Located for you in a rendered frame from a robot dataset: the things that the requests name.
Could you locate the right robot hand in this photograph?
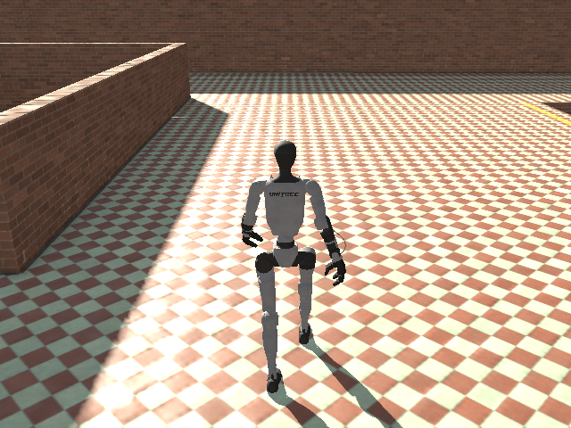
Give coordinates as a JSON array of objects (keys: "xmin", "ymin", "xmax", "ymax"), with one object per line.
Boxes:
[{"xmin": 325, "ymin": 259, "xmax": 346, "ymax": 286}]

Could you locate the left robot forearm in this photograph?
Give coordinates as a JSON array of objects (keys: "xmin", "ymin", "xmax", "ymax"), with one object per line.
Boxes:
[{"xmin": 241, "ymin": 213, "xmax": 253, "ymax": 237}]

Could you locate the right robot foot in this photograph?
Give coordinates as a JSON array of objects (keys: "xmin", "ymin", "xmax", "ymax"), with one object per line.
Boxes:
[{"xmin": 299, "ymin": 323, "xmax": 310, "ymax": 344}]

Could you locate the left robot thigh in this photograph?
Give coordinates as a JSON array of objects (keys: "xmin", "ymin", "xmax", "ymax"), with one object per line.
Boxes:
[{"xmin": 255, "ymin": 251, "xmax": 278, "ymax": 329}]

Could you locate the right robot forearm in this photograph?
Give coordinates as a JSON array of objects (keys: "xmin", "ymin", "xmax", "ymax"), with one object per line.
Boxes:
[{"xmin": 320, "ymin": 216, "xmax": 343, "ymax": 262}]

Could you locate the left robot hand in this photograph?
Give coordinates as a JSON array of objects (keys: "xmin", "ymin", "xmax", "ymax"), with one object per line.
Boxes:
[{"xmin": 242, "ymin": 231, "xmax": 263, "ymax": 248}]

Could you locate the robot right upper arm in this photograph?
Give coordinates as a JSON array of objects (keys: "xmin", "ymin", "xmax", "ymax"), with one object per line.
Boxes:
[{"xmin": 303, "ymin": 179, "xmax": 328, "ymax": 230}]

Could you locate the robot left upper arm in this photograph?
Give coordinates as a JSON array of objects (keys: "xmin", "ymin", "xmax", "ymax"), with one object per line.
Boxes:
[{"xmin": 243, "ymin": 179, "xmax": 267, "ymax": 226}]

